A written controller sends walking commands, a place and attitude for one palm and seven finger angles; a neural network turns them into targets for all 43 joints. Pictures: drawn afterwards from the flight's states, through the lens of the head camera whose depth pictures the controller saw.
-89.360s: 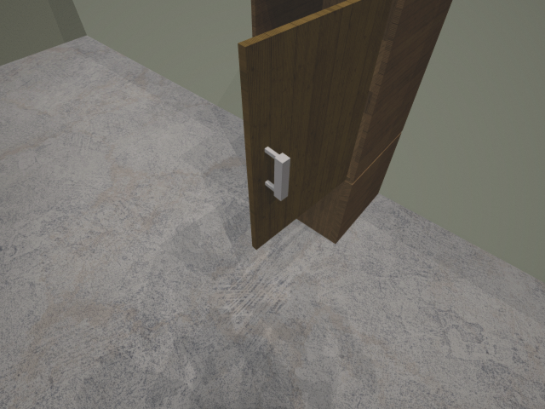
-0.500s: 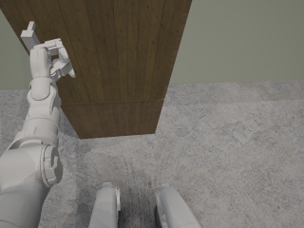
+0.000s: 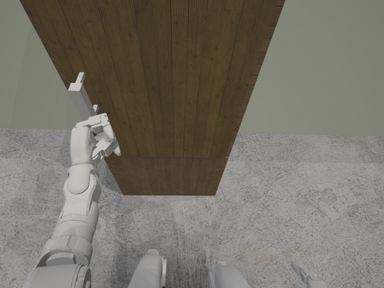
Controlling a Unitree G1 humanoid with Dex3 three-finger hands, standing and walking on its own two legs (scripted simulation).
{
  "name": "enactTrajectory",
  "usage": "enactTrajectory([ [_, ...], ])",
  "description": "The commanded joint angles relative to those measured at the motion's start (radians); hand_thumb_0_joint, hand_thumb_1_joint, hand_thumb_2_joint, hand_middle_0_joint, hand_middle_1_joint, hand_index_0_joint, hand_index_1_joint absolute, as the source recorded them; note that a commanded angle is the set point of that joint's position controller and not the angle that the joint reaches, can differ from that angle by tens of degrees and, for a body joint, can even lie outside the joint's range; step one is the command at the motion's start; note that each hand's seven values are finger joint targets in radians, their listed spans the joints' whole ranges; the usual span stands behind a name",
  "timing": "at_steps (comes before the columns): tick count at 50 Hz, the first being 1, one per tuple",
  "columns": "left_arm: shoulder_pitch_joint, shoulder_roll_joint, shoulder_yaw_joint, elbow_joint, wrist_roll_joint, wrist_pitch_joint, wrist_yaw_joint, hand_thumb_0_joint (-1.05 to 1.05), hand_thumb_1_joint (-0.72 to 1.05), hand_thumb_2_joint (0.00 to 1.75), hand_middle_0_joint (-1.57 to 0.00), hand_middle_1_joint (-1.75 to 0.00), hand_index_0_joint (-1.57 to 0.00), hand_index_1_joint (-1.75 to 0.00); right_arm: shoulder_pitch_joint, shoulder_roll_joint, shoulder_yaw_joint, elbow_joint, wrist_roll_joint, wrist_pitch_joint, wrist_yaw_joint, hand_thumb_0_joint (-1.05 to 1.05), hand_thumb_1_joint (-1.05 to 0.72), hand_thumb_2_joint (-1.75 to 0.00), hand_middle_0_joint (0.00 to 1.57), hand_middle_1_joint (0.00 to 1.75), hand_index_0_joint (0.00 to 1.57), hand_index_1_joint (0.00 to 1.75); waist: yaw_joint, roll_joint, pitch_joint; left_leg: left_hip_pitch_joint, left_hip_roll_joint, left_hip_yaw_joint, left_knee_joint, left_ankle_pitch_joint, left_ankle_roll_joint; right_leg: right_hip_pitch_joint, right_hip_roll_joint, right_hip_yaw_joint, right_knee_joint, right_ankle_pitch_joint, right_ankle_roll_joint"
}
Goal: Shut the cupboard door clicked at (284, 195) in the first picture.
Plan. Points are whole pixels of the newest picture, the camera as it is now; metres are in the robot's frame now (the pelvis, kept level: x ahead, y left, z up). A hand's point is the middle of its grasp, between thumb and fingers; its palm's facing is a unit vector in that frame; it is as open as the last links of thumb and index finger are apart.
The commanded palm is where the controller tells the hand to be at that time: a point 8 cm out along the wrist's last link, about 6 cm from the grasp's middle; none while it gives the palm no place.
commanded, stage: draw the hand back to the body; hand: left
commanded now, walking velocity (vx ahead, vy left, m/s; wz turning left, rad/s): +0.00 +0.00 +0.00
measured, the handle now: (87, 100) +0.52 +0.25 +0.05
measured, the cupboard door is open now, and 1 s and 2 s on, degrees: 0 0 0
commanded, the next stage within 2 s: step back with the hand held close in 1.62 s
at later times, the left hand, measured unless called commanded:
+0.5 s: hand (74, 153) +0.33 +0.20 +0.13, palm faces +0.12 -0.99 -0.03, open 3.1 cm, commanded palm +0.29 +0.25 +0.14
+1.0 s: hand out of the picture +0.27 +0.25 +0.21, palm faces +0.39 -0.86 -0.34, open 4.3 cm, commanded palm +0.21 +0.29 +0.23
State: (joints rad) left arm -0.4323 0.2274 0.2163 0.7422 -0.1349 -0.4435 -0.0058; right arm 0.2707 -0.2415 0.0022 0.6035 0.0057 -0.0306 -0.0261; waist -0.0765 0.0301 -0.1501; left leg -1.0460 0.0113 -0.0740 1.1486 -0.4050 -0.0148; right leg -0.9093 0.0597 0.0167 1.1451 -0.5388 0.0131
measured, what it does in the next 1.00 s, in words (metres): rises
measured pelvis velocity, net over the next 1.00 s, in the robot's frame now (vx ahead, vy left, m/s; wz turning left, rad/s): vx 0.05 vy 0.00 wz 0.03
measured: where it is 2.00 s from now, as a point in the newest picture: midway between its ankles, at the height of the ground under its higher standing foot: outside the picture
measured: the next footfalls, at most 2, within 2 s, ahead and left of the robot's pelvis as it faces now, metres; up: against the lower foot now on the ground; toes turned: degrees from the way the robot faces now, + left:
none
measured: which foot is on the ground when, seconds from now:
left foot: down 0.00-1.00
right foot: down 0.00-1.00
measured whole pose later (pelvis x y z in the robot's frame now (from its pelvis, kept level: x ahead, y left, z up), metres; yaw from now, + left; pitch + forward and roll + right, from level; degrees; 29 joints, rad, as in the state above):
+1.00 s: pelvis +0.05 +0.00 +0.09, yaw +1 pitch -1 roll +0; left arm 0.34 0.32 0.23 -0.21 -0.07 -0.03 0.10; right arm 0.20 -0.22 0.05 0.59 0.03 -0.05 -0.10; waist 0.04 0.06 -0.04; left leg -0.29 -0.02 -0.04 0.57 -0.25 0.00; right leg -0.16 0.00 0.04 0.54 -0.36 0.02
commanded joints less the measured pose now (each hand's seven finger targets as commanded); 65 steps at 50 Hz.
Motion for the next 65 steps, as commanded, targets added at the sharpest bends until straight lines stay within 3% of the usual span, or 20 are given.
enactTrajectory([
  [1,-0.291,0.15,0.002,-0.292,-0.007,-0.075,-0.012,0.0,0.9,0.9,-1.3,-1.5,-1.3,-1.5,0.052,-0.139,-0.057,-0.092,-0.004,-0.028,-0.011,0.0,-0.9,-0.9,0.2,0.3,0.2,0.3,0.0,0.052,-0.368,0.443,0.004,0.031,-0.128,0.182,0.032,0.053,-0.013,-0.043,-0.175,0.295,-0.031],
  [2,-0.285,0.131,-0.022,-0.325,-0.01,-0.072,-0.021,0.0,0.9,0.9,-1.3,-1.5,-1.3,-1.5,0.055,-0.14,-0.057,-0.099,-0.005,-0.03,-0.012,0.0,-0.9,-0.9,0.2,0.3,0.2,0.3,-0.007,0.061,-0.382,0.467,0.003,0.029,-0.117,0.229,0.035,0.054,-0.012,-0.045,-0.165,0.337,-0.031],
  [4,-0.16,0.148,0.001,-0.464,-0.031,-0.06,-0.034,0.0,0.9,0.9,-1.3,-1.5,-1.3,-1.5,0.038,-0.136,-0.064,-0.126,0.0,-0.028,-0.008,0.0,-0.9,-0.9,0.2,0.3,0.2,0.3,0.038,0.087,-0.483,0.568,0.005,0.036,-0.133,0.359,0.029,0.138,-0.013,-0.045,-0.166,0.454,-0.034],
  [6,-0.029,0.135,-0.02,-0.576,-0.05,-0.019,-0.052,0.0,0.9,0.9,-1.3,-1.5,-1.3,-1.5,0.024,-0.127,-0.059,-0.157,0.012,-0.022,-0.006,0.0,-0.9,-0.9,0.2,0.3,0.2,0.3,0.051,0.103,-0.492,0.62,0.005,0.044,-0.161,0.442,0.027,0.206,-0.01,-0.051,-0.187,0.529,-0.032],
  [8,0.09,0.155,0.005,-0.638,-0.069,0.028,-0.061,0.0,0.9,0.9,-1.3,-1.5,-1.3,-1.5,0.02,-0.121,-0.053,-0.173,0.019,-0.019,-0.01,0.0,-0.9,-0.9,0.2,0.3,0.2,0.3,0.063,0.057,-0.447,0.619,0.006,0.044,-0.186,0.488,0.031,0.261,-0.007,-0.054,-0.21,0.59,-0.026],
  [11,0.202,0.121,-0.013,-0.715,-0.09,0.085,-0.072,0.0,0.9,0.9,-1.3,-1.5,-1.3,-1.5,-0.001,-0.109,-0.046,-0.197,0.028,-0.021,-0.016,0.0,-0.9,-0.9,0.2,0.3,0.2,0.3,0.06,0.002,-0.349,0.584,-0.001,0.055,-0.23,0.446,0.039,0.325,-0.008,-0.056,-0.253,0.62,-0.017],
  [14,0.244,0.119,-0.007,-0.776,-0.098,0.105,-0.077,0.0,0.9,0.9,-1.3,-1.5,-1.3,-1.5,-0.02,-0.104,-0.039,-0.199,0.03,-0.031,-0.025,0.0,-0.9,-0.9,0.2,0.3,0.2,0.3,0.053,0.002,-0.282,0.585,-0.007,0.054,-0.26,0.406,0.038,0.345,-0.012,-0.059,-0.283,0.6,-0.018],
  [21,0.345,0.139,0.009,-0.88,-0.127,0.144,-0.135,0.0,0.9,0.9,-1.3,-1.5,-1.3,-1.5,-0.062,-0.104,-0.025,-0.215,0.035,-0.058,-0.037,0.0,-0.9,-0.9,0.2,0.3,0.2,0.3,0.059,0.026,-0.228,0.631,-0.016,0.05,-0.321,0.349,0.038,0.394,-0.015,-0.063,-0.343,0.544,-0.023],
  [23,0.355,0.144,0.011,-0.915,-0.135,0.162,-0.145,0.0,0.9,0.9,-1.27,-1.47,-1.27,-1.47,-0.075,-0.101,-0.02,-0.223,0.039,-0.067,-0.042,0.0,-0.9,-0.9,0.2,0.3,0.2,0.3,0.064,0.051,-0.217,0.648,-0.02,0.05,-0.34,0.324,0.04,0.405,-0.016,-0.062,-0.363,0.513,-0.024],
  [27,0.417,0.19,0.067,-0.93,-0.162,0.202,-0.16,0.0,0.9,0.9,-1.16,-1.35,-1.16,-1.35,-0.093,-0.106,-0.01,-0.23,0.044,-0.085,-0.052,0.0,-0.9,-0.9,0.2,0.3,0.2,0.3,0.085,0.019,-0.17,0.645,-0.026,0.048,-0.382,0.264,0.04,0.439,-0.016,-0.059,-0.409,0.455,-0.025],
  [28,0.395,0.311,0.057,-0.942,-0.005,0.243,-0.059,0.0,0.9,0.9,-1.13,-1.32,-1.13,-1.32,-0.134,-0.089,-0.013,-0.229,0.04,-0.055,-0.066,0.0,-0.9,-0.9,0.2,0.3,0.2,0.3,0.108,0.055,-0.15,0.676,-0.035,0.056,-0.422,0.255,0.047,0.44,-0.053,0.002,-0.482,0.445,-0.031],
  [29,0.426,0.234,0.021,-0.952,0.004,0.278,-0.012,0.0,0.9,0.9,-1.11,-1.29,-1.11,-1.29,-0.133,-0.075,-0.004,-0.244,0.035,-0.042,-0.073,0.0,-0.9,-0.9,0.2,0.3,0.2,0.3,0.086,0.018,-0.107,0.685,-0.032,0.06,-0.446,0.229,0.049,0.445,-0.059,-0.007,-0.505,0.418,-0.023],
  [31,0.461,0.233,0.017,-0.986,0.032,0.315,0.043,0.0,0.9,0.9,-1.05,-1.23,-1.05,-1.23,-0.15,-0.077,0.002,-0.243,0.034,-0.026,-0.081,0.0,-0.9,-0.9,0.2,0.3,0.2,0.3,0.09,0.023,-0.091,0.726,-0.026,0.059,-0.486,0.203,0.051,0.475,-0.057,-0.019,-0.541,0.36,-0.025],
  [32,0.491,0.262,0.044,-0.98,0.036,0.332,0.062,0.0,0.9,0.9,-1.02,-1.2,-1.02,-1.2,-0.159,-0.08,0.005,-0.238,0.032,-0.022,-0.086,0.0,-0.9,-0.9,0.2,0.3,0.2,0.3,0.095,-0.017,-0.071,0.724,-0.026,0.063,-0.497,0.198,0.055,0.501,-0.058,-0.015,-0.568,0.36,-0.023],
  [36,0.512,0.25,0.036,-1.062,0.054,0.348,0.101,0.0,0.9,0.9,-0.92,-1.08,-0.92,-1.08,-0.194,-0.077,0.017,-0.234,0.031,-0.028,-0.088,0.0,-0.9,-0.9,0.2,0.3,0.2,0.3,0.096,0.007,-0.03,0.799,-0.02,0.054,-0.572,0.183,0.05,0.536,-0.053,-0.034,-0.621,0.305,-0.028],
  [42,0.571,0.284,0.095,-1.109,0.065,0.351,0.123,0.0,0.9,0.9,-0.75,-0.9,-0.75,-0.9,-0.213,-0.083,0.015,-0.201,0.024,-0.059,-0.088,0.0,-0.9,-0.9,0.2,0.3,0.2,0.3,0.11,0.01,0.033,0.862,-0.015,0.055,-0.648,0.175,0.047,0.578,-0.048,-0.035,-0.7,0.282,-0.026],
  [43,0.57,0.256,0.073,-1.128,0.065,0.348,0.121,0.0,0.9,0.9,-0.72,-0.87,-0.72,-0.87,-0.216,-0.076,0.019,-0.201,0.025,-0.062,-0.088,0.0,-0.9,-0.9,0.2,0.3,0.2,0.3,0.106,0.03,0.036,0.875,-0.014,0.055,-0.663,0.174,0.045,0.592,-0.052,-0.039,-0.699,0.276,-0.027],
  [51,0.683,0.296,0.165,-1.237,0.062,0.333,0.121,0.0,0.9,0.9,-0.5,-0.63,-0.5,-0.63,-0.218,-0.071,0.013,-0.177,0.016,-0.097,-0.073,0.0,-0.9,-0.9,0.2,0.3,0.2,0.3,0.129,0.051,0.031,0.927,-0.01,0.06,-0.698,0.271,0.041,0.668,-0.055,-0.043,-0.725,0.376,-0.027],
  [62,0.788,0.354,0.292,-1.341,0.052,0.324,0.122,0.0,0.9,0.9,-0.2,-0.3,-0.2,-0.3,-0.226,-0.07,0.001,-0.16,0.015,-0.123,-0.07,0.0,-0.9,-0.9,0.2,0.3,0.2,0.3,0.146,0.028,0.061,0.951,-0.006,0.076,-0.701,0.334,0.042,0.69,-0.054,-0.044,-0.755,0.449,-0.02],
  [65,0.793,0.289,0.234,-1.282,0.051,0.338,0.115,0.0,0.9,0.9,-0.2,-0.3,-0.2,-0.3,-0.216,-0.069,0.001,-0.155,0.016,-0.113,-0.067,0.0,-0.9,-0.9,0.2,0.3,0.2,0.3,0.132,-0.001,0.094,0.945,-0.005,0.076,-0.71,0.327,0.043,0.679,-0.058,-0.047,-0.751,0.441,-0.015],
])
